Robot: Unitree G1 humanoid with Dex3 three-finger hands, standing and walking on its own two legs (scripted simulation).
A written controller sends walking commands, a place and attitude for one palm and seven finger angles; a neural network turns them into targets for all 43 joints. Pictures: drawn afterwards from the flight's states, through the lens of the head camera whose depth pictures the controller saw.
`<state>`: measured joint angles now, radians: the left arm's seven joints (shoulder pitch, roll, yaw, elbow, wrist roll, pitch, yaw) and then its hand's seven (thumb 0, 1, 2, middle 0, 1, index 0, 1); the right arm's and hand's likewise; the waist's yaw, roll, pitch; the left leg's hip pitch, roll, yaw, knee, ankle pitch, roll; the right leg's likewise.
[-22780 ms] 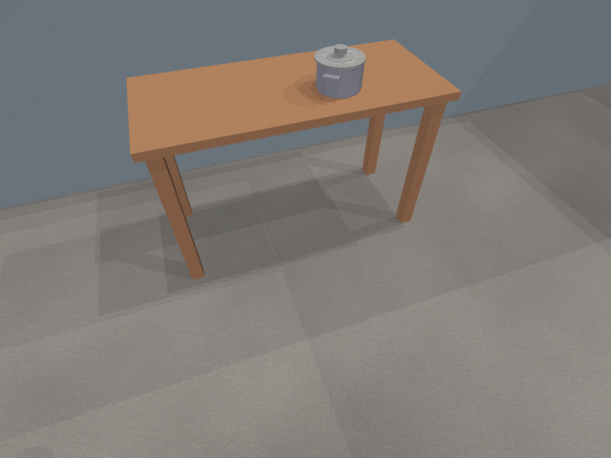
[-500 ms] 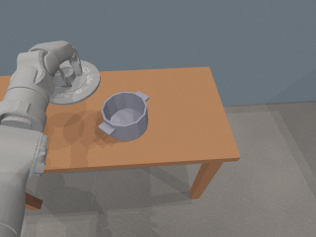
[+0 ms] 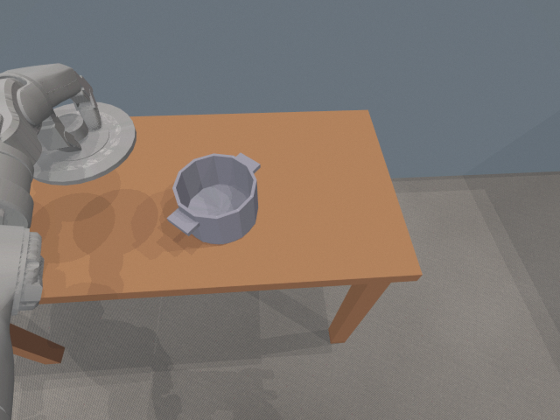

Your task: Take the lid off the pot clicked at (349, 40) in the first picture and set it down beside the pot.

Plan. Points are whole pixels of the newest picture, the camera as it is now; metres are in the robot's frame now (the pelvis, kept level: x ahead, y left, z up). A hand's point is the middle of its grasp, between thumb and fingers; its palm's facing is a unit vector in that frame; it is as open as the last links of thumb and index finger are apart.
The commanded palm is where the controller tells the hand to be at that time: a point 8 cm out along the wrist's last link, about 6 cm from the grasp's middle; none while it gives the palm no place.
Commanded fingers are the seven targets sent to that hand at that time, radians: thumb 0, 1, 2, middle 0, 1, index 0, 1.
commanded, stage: move the lid sideways beside the pot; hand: left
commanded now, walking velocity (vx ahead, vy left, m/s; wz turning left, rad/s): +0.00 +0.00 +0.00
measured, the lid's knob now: (70, 128) +0.51 +0.28 +0.12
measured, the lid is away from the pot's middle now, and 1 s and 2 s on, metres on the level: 0.19 0.24 0.23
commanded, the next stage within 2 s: lower the lid onto the table in 0.46 s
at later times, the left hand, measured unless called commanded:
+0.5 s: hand (6, 141) +0.47 +0.33 +0.14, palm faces -0.41 -0.11 -0.91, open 6.9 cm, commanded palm +0.50 +0.33 +0.21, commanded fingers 0.00 0.81 0.76 -0.98 -1.09 -0.90 -1.08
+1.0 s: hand (28, 145) +0.48 +0.32 +0.12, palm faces -0.41 -0.09 -0.91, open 6.9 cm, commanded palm +0.51 +0.32 +0.18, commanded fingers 0.00 0.81 0.76 -0.98 -1.09 -0.90 -1.08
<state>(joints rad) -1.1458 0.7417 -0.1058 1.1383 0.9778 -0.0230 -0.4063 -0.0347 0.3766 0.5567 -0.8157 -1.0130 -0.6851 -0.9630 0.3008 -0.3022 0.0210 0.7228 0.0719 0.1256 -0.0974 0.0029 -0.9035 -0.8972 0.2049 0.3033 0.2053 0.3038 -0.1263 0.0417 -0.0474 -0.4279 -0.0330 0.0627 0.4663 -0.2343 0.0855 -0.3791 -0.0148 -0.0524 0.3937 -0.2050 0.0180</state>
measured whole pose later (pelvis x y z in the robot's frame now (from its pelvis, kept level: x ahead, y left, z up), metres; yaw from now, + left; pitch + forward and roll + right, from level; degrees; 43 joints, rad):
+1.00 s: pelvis +0.00 +0.02 +0.00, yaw +0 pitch +13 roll -3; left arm -1.14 0.81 -0.07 1.17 0.99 -0.13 -0.40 -0.04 0.38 0.56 -0.82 -1.02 -0.68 -0.96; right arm 0.34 -0.29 0.02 0.73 0.07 0.16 -0.09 0.00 -0.90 -0.90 0.21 0.30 0.21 0.30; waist -0.13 0.04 -0.05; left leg -0.50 -0.05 0.07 0.51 -0.25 0.12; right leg -0.43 -0.03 -0.05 0.41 -0.20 0.02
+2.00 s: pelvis +0.00 +0.00 -0.02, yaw -1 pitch +17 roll -3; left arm -1.03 0.86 -0.01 1.18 1.00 -0.20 -0.36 -0.04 0.38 0.56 -0.82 -1.02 -0.67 -0.96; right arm 0.34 -0.29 0.03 0.73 0.08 0.16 -0.13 0.00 -0.90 -0.90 0.21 0.30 0.21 0.30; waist -0.15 0.03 -0.07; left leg -0.63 0.00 0.06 0.65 -0.32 0.09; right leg -0.56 0.01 -0.05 0.52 -0.26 0.02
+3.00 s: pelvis -0.01 +0.04 -0.04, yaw -3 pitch +23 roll -6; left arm -1.08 0.88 0.01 1.26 1.07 -0.21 -0.28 -0.05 0.39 0.56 -0.82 -1.02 -0.67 -0.96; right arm 0.40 -0.28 0.05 0.71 0.04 0.17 -0.13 0.00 -0.90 -0.90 0.21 0.30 0.21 0.30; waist -0.21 0.04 -0.09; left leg -0.86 0.00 0.06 0.84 -0.38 0.13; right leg -0.78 0.01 -0.05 0.68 -0.30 0.01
